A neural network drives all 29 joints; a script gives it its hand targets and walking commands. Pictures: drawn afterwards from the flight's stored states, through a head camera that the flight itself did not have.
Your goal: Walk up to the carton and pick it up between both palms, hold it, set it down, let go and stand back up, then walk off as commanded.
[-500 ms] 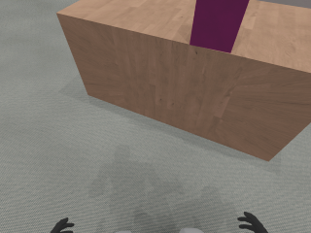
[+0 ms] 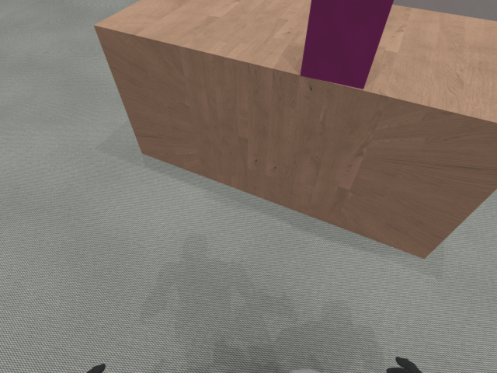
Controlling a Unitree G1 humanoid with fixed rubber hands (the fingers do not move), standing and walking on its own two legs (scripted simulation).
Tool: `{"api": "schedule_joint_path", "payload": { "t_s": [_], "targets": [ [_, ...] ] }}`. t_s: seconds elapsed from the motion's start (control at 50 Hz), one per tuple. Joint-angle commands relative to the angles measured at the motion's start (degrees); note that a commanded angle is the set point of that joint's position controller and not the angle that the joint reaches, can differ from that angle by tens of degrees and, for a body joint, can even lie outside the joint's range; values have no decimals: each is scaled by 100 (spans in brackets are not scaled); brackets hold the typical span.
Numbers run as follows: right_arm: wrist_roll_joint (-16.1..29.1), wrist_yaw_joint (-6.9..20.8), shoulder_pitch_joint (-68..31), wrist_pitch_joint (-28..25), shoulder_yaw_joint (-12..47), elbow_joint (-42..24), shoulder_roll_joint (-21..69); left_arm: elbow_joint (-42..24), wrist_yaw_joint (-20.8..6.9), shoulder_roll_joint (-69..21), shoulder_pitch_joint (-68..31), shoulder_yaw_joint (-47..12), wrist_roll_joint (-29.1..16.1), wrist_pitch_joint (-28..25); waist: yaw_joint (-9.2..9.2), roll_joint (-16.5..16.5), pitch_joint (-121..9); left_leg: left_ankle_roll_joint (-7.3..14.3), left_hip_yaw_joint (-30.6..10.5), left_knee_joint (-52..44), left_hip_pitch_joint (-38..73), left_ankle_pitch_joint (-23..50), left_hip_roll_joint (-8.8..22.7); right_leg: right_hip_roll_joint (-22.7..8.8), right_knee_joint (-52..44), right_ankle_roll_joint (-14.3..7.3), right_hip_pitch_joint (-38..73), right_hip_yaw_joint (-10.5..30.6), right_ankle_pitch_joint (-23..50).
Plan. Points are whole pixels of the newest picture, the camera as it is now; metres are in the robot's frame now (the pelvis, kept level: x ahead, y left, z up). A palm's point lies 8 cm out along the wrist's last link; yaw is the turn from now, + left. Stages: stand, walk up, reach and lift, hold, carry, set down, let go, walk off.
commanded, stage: stand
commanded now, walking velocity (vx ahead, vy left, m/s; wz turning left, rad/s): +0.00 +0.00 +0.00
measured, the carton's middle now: (347, 27) +1.00 -0.32 +0.08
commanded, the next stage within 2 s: walk up in 1.46 s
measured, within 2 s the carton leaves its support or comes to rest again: neither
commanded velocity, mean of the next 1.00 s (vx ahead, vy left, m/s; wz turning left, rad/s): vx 0.00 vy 0.00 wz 0.00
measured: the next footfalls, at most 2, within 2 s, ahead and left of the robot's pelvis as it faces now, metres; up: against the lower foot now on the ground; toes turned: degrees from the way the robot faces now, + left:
right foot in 1.96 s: +0.14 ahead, -0.19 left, +0.00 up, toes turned -16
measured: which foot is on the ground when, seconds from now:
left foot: down 0.00-1.00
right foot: down 0.00-1.00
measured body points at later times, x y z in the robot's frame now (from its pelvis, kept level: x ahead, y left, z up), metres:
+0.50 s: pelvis +0.00 +0.00 +0.02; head +0.00 +0.01 +0.47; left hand +0.09 +0.30 -0.11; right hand +0.08 -0.28 -0.12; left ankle +0.02 +0.14 -0.72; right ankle +0.02 -0.10 -0.72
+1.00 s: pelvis +0.01 +0.01 +0.02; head +0.01 +0.01 +0.47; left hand +0.09 +0.31 -0.11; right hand +0.09 -0.28 -0.11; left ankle +0.02 +0.14 -0.72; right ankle +0.02 -0.10 -0.72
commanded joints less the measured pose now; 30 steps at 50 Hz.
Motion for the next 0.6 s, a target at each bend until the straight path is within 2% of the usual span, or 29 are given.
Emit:
{"api": "schedule_joint_path", "payload": {
  "t_s": [0.0,0.02,0.04,0.06,0.08,0.1,0.12,0.14,0.16,0.18,0.2,0.22,0.24,0.26,0.28,0.3,0.32,0.34,0.36,0.38,0.4,0.42,0.44,0.48,0.5,0.54,0.56,0.58],
  "targets": [
    [40,-68,-479,-128,-243,-333,-1128,-287,60,1197,-381,232,-15,-172,-67,15,-659,457,-547,-1018,214,647,454,-732,-1338,-229,166,798,542],
    [48,-46,-470,-101,-237,-309,-1210,-248,75,1159,-311,210,23,-174,14,39,-621,412,-393,-961,314,626,382,-755,-1473,-210,148,872,660],
    [40,-24,-293,-128,-231,-244,-1273,-284,81,1250,-275,227,-50,-185,-87,124,-660,409,-485,-1110,355,523,437,-702,-1454,-199,177,826,678],
    [33,-58,-333,-124,-231,-133,-1378,-201,78,1099,-369,195,-61,-110,-44,-70,-548,452,-601,-1193,233,447,448,-658,-1592,-131,249,680,605],
    [50,-56,-399,-99,-318,-158,-1303,-193,62,1180,-454,214,41,-165,-68,-224,-479,380,-430,-1146,298,574,330,-772,-1703,-187,188,842,580],
    [24,-38,-308,-105,-283,-97,-1320,-121,87,1242,-400,222,-32,-162,-75,-26,-723,379,-366,-1128,653,634,368,-815,-1825,-185,176,939,762],
    [27,-57,-317,-91,-268,-58,-1297,-135,68,1330,-550,234,-36,-173,-77,-138,-543,363,-482,-1299,497,824,410,-796,-1706,-183,238,814,844],
    [64,-63,-284,-107,-219,-66,-1154,-148,85,1379,-487,249,-35,-156,-77,-233,-670,371,-390,-1238,639,791,423,-806,-1868,-157,304,852,744],
    [35,-47,-470,-125,-234,-89,-1099,-75,96,1174,-523,184,-24,-173,-33,85,-470,384,-469,-1346,510,798,419,-807,-1799,-152,323,798,866],
    [34,-80,-518,-138,-207,-88,-990,-115,96,1232,-541,253,17,-162,-90,347,-381,365,-373,-1333,451,775,433,-889,-1846,-208,326,991,868],
    [-8,-89,-465,-130,-210,-44,-1219,-76,78,1178,-457,232,-37,-153,27,345,-537,404,-518,-1437,574,996,574,-795,-1826,-147,365,800,668],
    [43,-78,-468,-156,-292,-52,-1287,-50,61,1142,-503,199,-72,-140,-47,150,-592,432,-583,-1555,583,883,501,-694,-1883,-112,475,654,692],
    [37,-48,-427,-153,-258,-1,-1339,17,39,1046,-394,150,-48,-145,-24,253,-523,433,-563,-1527,511,651,489,-758,-1909,-92,574,721,988],
    [54,-45,-239,-171,-255,105,-1338,63,23,1145,-333,153,-92,-159,8,5,-659,440,-637,-1633,557,690,499,-731,-1899,-51,700,625,858],
    [73,-14,-331,-183,-216,102,-1263,55,33,1057,-382,166,-70,-162,24,71,-575,388,-531,-1604,609,713,502,-722,-1822,-85,517,720,853],
    [-7,-37,-503,-157,-185,55,-1105,77,28,1076,-318,150,-52,-172,127,108,-533,386,-492,-1574,588,906,517,-746,-1836,-73,583,636,930],
    [16,-46,-497,-146,-262,51,-1214,85,61,1304,-591,206,-18,-178,-15,-15,-667,353,-465,-1646,745,1000,472,-728,-1850,-73,632,632,1105],
    [50,-50,-685,-115,-267,83,-1305,88,49,1155,-356,204,-60,-163,126,229,-624,339,-386,-1579,723,1031,525,-799,-1953,-78,609,700,1241],
    [74,-42,-450,-129,-329,38,-1246,112,42,1285,-522,236,-85,-176,-40,-90,-595,350,-465,-1679,712,962,498,-781,-2013,-62,700,711,1043],
    [45,-43,-390,-113,-343,159,-1445,183,32,1286,-419,194,-71,-152,28,49,-546,329,-436,-1713,801,985,523,-759,-2007,-59,557,657,950],
    [44,-67,-402,-133,-315,125,-1375,136,34,1259,-525,204,-51,-168,-53,-101,-442,342,-464,-1703,670,804,507,-763,-2130,-51,600,737,1031],
    [47,-34,-508,-134,-274,140,-1263,125,66,1292,-512,196,-26,-138,11,216,-514,310,-380,-1780,680,750,494,-788,-2093,-50,632,748,802],
    [41,-27,-510,-120,-249,146,-1245,155,79,1191,-396,226,-17,-137,45,182,-630,333,-501,-1801,687,762,535,-768,-2066,-68,749,707,810],
    [20,-51,-493,-151,-218,206,-1171,157,53,1292,-358,193,-70,-129,48,130,-297,305,-471,-1932,540,535,533,-714,-2070,-73,634,700,751],
    [15,-36,-539,-153,-255,181,-1250,207,57,1216,-477,197,-20,-108,73,54,-481,329,-500,-1932,604,743,520,-730,-2015,-12,725,639,903],
    [29,-57,-558,-206,-182,177,-1210,247,58,1256,-357,208,-47,-86,74,82,-405,347,-497,-1975,473,799,575,-760,-2026,-56,777,748,837],
    [37,-38,-629,-209,-211,181,-1265,200,55,1344,-464,250,-46,-100,27,267,-485,299,-419,-1976,647,902,606,-756,-2031,-83,737,789,907],
    [-3,-83,-679,-220,-277,179,-1462,158,28,1107,-483,161,-72,-90,124,307,-437,309,-405,-1886,579,1083,512,-732,-2021,-73,761,676,993]
  ]
}}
